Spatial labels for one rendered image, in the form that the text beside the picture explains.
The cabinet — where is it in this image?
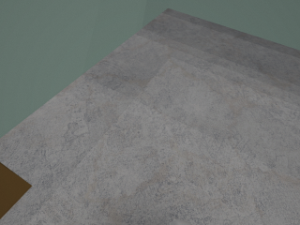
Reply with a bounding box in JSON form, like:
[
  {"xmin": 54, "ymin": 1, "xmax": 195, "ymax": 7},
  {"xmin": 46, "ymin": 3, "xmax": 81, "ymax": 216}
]
[{"xmin": 0, "ymin": 162, "xmax": 32, "ymax": 219}]

